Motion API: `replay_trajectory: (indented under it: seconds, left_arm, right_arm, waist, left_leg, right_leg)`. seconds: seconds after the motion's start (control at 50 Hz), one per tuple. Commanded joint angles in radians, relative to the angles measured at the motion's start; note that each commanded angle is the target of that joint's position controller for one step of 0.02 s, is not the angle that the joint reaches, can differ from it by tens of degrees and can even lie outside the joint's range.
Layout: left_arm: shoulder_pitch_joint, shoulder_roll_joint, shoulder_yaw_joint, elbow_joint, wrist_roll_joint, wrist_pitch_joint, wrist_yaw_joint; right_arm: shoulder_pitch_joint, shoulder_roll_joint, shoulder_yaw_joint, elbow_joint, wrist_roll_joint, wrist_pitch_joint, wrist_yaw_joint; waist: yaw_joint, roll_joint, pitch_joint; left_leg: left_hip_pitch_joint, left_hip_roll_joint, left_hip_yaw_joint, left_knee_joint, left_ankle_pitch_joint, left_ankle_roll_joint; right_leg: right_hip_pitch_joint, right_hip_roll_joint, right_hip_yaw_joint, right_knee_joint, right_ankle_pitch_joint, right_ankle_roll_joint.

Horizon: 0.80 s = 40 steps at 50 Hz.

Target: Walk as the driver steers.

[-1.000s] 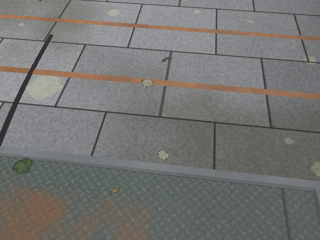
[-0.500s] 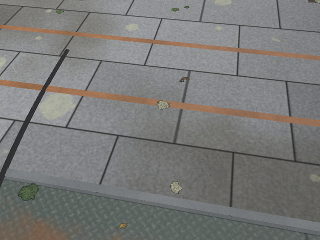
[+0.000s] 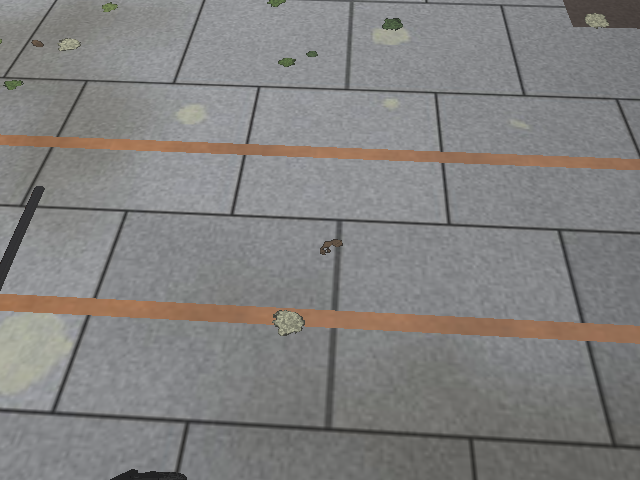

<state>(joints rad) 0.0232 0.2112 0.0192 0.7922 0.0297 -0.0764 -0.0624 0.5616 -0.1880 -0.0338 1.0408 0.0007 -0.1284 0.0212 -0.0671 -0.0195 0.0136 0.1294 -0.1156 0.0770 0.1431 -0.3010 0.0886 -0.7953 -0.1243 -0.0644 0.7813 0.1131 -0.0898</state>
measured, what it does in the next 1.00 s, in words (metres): walks ahead, turning right: right foot, then left foot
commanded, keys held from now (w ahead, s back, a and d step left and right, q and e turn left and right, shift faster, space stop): w+shift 0.32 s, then w+e+shift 0.68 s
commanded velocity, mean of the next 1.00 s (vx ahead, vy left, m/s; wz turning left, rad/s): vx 1.00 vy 0.00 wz -0.46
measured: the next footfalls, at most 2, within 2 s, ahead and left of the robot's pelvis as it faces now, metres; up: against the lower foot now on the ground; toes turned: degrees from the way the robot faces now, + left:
right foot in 0.14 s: +0.35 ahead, -0.08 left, +0.00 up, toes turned -3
left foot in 0.58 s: +0.81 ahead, +0.10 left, +0.00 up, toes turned -7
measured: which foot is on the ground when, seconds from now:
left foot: down 0.00-0.16, up 0.18-0.56, down 0.58-1.00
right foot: up 0.00-0.12, down 0.14-0.60, up 0.62-1.00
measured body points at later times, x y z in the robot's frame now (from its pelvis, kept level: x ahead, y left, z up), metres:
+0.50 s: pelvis +0.48 -0.01 +0.00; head +0.52 -0.01 +0.45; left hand +0.37 +0.23 -0.13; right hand +0.74 -0.22 -0.07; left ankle +0.72 +0.14 -0.68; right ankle +0.32 -0.07 -0.73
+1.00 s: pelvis +0.94 -0.06 -0.02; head +0.97 -0.08 +0.43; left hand +1.27 +0.02 -0.08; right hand +0.76 -0.26 -0.16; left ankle +0.77 +0.11 -0.72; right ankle +1.10 -0.19 -0.70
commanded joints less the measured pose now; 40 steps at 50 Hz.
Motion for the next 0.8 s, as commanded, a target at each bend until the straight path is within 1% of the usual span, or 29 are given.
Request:
replay_trajectory:
  seconds: [0.02,0.06,0.08,0.12,0.14,0.16,0.18,0.2,0.22,0.24,0.26,0.28,0.3,0.36,0.4,0.44,0.48,0.52,0.54,0.56,0.58,0.6,0.62,0.64,0.66,0.68,0.72,0.76,0.8]
  left_arm:
    - [-0.127,0.032,-0.009,-0.079,-0.014,-0.01,-0.002]
    - [-0.117,0.067,0.0,-0.081,-0.01,-0.011,0.011]
    - [-0.068,0.09,0.008,-0.072,-0.01,-0.011,0.019]
    - [0.248,0.161,0.041,0.016,-0.012,-0.01,0.045]
    - [0.44,0.205,0.064,0.071,0.002,-0.006,0.063]
    - [0.536,0.288,0.088,0.087,0.031,-0.003,0.078]
    - [0.491,0.278,0.094,0.091,0.03,-0.003,0.056]
    - [0.391,0.207,0.087,0.091,0.012,-0.008,0.043]
    - [0.343,0.142,0.073,0.099,0.005,-0.019,0.037]
    - [0.313,0.097,0.062,0.11,0.013,-0.027,0.036]
    - [0.311,0.067,0.05,0.124,0.011,-0.033,0.041]
    - [0.319,0.056,0.042,0.143,0.004,-0.04,0.047]
    - [0.336,0.057,0.04,0.157,-0.007,-0.05,0.048]
    - [0.393,0.093,0.04,0.171,-0.027,-0.066,0.044]
    - [0.408,0.102,0.041,0.165,-0.032,-0.071,0.042]
    - [0.44,0.147,0.05,0.163,-0.042,-0.077,0.046]
    - [0.464,0.184,0.056,0.165,-0.043,-0.075,0.048]
    - [0.473,0.211,0.059,0.166,-0.036,-0.067,0.051]
    - [0.478,0.235,0.063,0.167,-0.028,-0.061,0.056]
    - [0.46,0.263,0.07,0.164,-0.016,-0.049,0.061]
    - [0.416,0.266,0.075,0.15,-0.01,-0.042,0.063]
    - [0.419,0.149,0.053,0.109,-0.001,-0.044,0.062]
    - [0.544,0.032,0.029,0.052,-0.083,-0.045,0.055]
    - [0.453,0.126,0.039,0.058,-0.066,-0.033,0.069]
    - [0.364,0.141,0.045,0.055,-0.052,-0.023,0.064]
    - [0.33,0.123,0.044,0.05,-0.042,-0.014,0.054]
    - [0.304,0.072,0.039,0.024,-0.008,0.019,0.031]
    - [0.241,0.044,0.033,-0.022,-0.003,0.048,0.016]
    - [0.151,0.039,0.023,-0.075,0.0,0.058,0.0]
  right_arm:
    - [-0.016,-0.144,-0.013,-0.057,0.006,-0.026,-0.013]
    - [0.005,-0.176,-0.012,-0.048,-0.006,-0.017,-0.023]
    - [0.003,-0.201,-0.016,-0.043,-0.019,-0.007,-0.033]
    - [-0.038,-0.249,-0.031,-0.042,-0.045,0.024,-0.053]
    - [-0.088,-0.241,-0.033,-0.056,-0.047,0.03,-0.053]
    - [-0.064,-0.108,-0.007,-0.097,-0.03,0.022,-0.034]
    - [0.025,-0.069,0.0,-0.119,0.03,0.001,-0.015]
    - [-0.118,-0.14,-0.01,-0.15,0.019,-0.003,-0.027]
    - [-0.208,-0.143,-0.01,-0.173,0.012,-0.006,-0.024]
    - [-0.237,-0.118,-0.005,-0.178,-0.001,-0.001,-0.018]
    - [-0.237,-0.093,0.0,-0.187,-0.023,0.014,-0.007]
    - [-0.216,-0.064,0.008,-0.19,-0.038,0.031,0.007]
    - [-0.238,-0.054,0.012,-0.201,-0.045,0.043,0.016]
    - [-0.446,-0.076,0.021,-0.297,-0.06,0.049,0.03]
    - [-0.564,-0.079,0.032,-0.348,-0.054,0.038,0.038]
    - [-0.625,-0.069,0.044,-0.367,-0.035,0.03,0.048]
    - [-0.662,-0.102,0.038,-0.383,-0.026,0.032,0.037]
    - [-0.641,-0.151,0.023,-0.39,-0.03,0.032,0.017]
    - [-0.558,-0.188,0.008,-0.372,-0.033,0.029,0.005]
    - [-0.394,-0.227,-0.011,-0.327,-0.028,0.024,-0.011]
    - [-0.197,-0.269,-0.031,-0.275,-0.032,0.022,-0.029]
    - [-0.012,-0.353,-0.055,-0.256,-0.062,0.023,-0.05]
    - [-0.098,-0.39,-0.065,-0.271,-0.086,0.026,-0.034]
    - [-0.197,-0.295,-0.063,-0.291,-0.072,0.033,-0.021]
    - [-0.26,-0.205,-0.043,-0.29,-0.063,0.028,-0.018]
    - [-0.267,-0.17,-0.037,-0.27,-0.066,0.025,-0.016]
    - [-0.234,-0.124,-0.023,-0.219,-0.052,0.014,-0.018]
    - [-0.217,-0.102,-0.019,-0.182,-0.021,-0.001,-0.01]
    - [-0.221,-0.096,-0.017,-0.17,-0.014,-0.012,-0.005]
  waist:
    - [0.033,0.04,0.162]
    - [0.048,0.081,0.096]
    - [0.082,0.119,0.043]
    - [0.234,0.162,-0.128]
    - [0.325,0.143,-0.207]
    - [0.282,-0.057,-0.304]
    - [0.182,-0.253,-0.401]
    - [0.173,-0.094,-0.23]
    - [0.155,0.004,-0.113]
    - [0.112,0.078,-0.043]
    - [0.069,0.078,-0.006]
    - [0.035,0.035,0.011]
    - [0.024,0.02,0.045]
    - [0.046,0.018,0.141]
    - [0.064,0.028,0.167]
    - [0.09,0.013,0.15]
    - [0.105,0.0,0.128]
    - [0.088,-0.034,0.062]
    - [0.049,-0.066,-0.011]
    - [-0.031,-0.087,-0.107]
    - [-0.131,-0.076,-0.199]
    - [-0.161,0.057,-0.358]
    - [-0.015,0.404,-0.501]
    - [-0.017,0.239,-0.359]
    - [-0.014,0.121,-0.201]
    - [0.002,0.046,-0.116]
    - [0.05,0.082,-0.042]
    - [0.075,0.103,0.004]
    - [0.086,0.102,0.046]
  left_leg:
    - [-0.202,0.256,-0.069,-0.167,0.677,0.061]
    - [-0.018,0.273,-0.042,-0.041,1.092,0.039]
    - [0.047,0.291,-0.04,0.064,1.273,0.03]
    - [0.048,0.315,-0.034,0.469,1.353,0.032]
    - [-0.116,0.284,-0.021,0.757,1.149,0.039]
    - [-0.456,0.159,-0.021,1.162,0.443,0.039]
    - [-0.775,0.018,-0.155,1.414,-0.147,0.027]
    - [-0.879,0.112,-0.182,1.381,-0.029,0.059]
    - [-0.873,0.147,-0.169,1.317,0.044,0.06]
    - [-0.83,0.181,-0.172,1.255,0.061,0.058]
    - [-0.786,0.202,-0.177,1.213,0.064,0.048]
    - [-0.755,0.222,-0.172,1.172,0.061,0.03]
    - [-0.773,0.241,-0.161,1.142,0.058,0.014]
    - [-0.863,0.274,-0.075,0.945,0.182,-0.033]
    - [-0.776,0.251,-0.04,0.705,0.334,-0.055]
    - [-0.611,0.197,0.003,0.533,0.463,-0.054]
    - [-0.589,0.169,-0.002,0.45,0.503,-0.045]
    - [-0.547,0.124,-0.007,0.388,0.406,-0.027]
    - [-0.452,0.097,-0.02,0.38,0.325,-0.015]
    - [-0.282,0.085,-0.036,0.382,0.239,-0.007]
    - [-0.049,0.148,-0.071,0.392,0.196,-0.006]
    - [0.176,0.396,-0.319,0.429,-0.132,-0.009]
    - [0.35,0.621,-0.876,0.19,-0.36,0.081]
    - [0.229,0.565,-0.829,0.122,-0.441,0.064]
    - [0.08,0.521,-0.628,0.129,-0.326,0.052]
    - [-0.045,0.489,-0.498,0.109,-0.141,0.042]
    - [-0.188,0.44,-0.303,0.081,0.022,0.016]
    - [-0.222,0.416,-0.163,0.05,0.133,-0.013]
    - [-0.269,0.381,-0.022,0.012,0.268,-0.036]
  right_leg:
    - [0.226,0.068,-0.071,-0.182,0.101,-0.025]
    - [0.265,0.146,-0.109,-0.227,0.006,-0.05]
    - [0.317,0.184,-0.11,-0.23,-0.075,-0.061]
    - [0.614,0.215,-0.069,-0.253,-0.208,-0.095]
    - [0.855,0.145,-0.007,-0.26,-0.281,-0.122]
    - [1.124,-0.117,0.326,-0.23,-0.563,-0.177]
    - [1.279,-0.277,0.885,-0.444,-0.712,-0.289]
    - [1.156,-0.211,0.77,-0.511,-0.705,-0.238]
    - [0.989,-0.185,0.618,-0.537,-0.588,-0.216]
    - [0.848,-0.145,0.517,-0.565,-0.503,-0.186]
    - [0.738,-0.1,0.435,-0.586,-0.464,-0.154]
    - [0.664,-0.08,0.388,-0.617,-0.47,-0.143]
    - [0.625,-0.061,0.351,-0.645,-0.449,-0.138]
    - [0.542,-0.003,0.254,-0.729,-0.286,-0.149]
    - [0.485,0.042,0.196,-0.741,-0.112,-0.141]
    - [0.474,0.041,0.191,-0.782,0.049,-0.13]
    - [0.622,0.012,0.206,-0.764,0.193,-0.122]
    - [0.798,-0.001,0.209,-0.627,0.467,-0.1]
    - [0.849,-0.01,0.219,-0.496,0.599,-0.083]
    - [0.832,-0.002,0.22,-0.288,0.614,-0.069]
    - [0.693,0.038,0.213,-0.031,0.451,-0.059]
    - [0.506,0.096,0.183,0.333,0.016,-0.068]
    - [0.194,0.211,0.165,0.642,-0.552,-0.04]
    - [0.082,0.133,0.166,0.682,-0.474,-0.06]
    - [0.057,0.087,0.15,0.632,-0.385,-0.055]
    - [0.085,0.057,0.144,0.593,-0.363,-0.049]
    - [0.122,0.012,0.137,0.557,-0.358,-0.037]
    - [0.07,-0.018,0.12,0.537,-0.335,-0.03]
    - [0.045,-0.019,0.079,0.477,-0.236,-0.025]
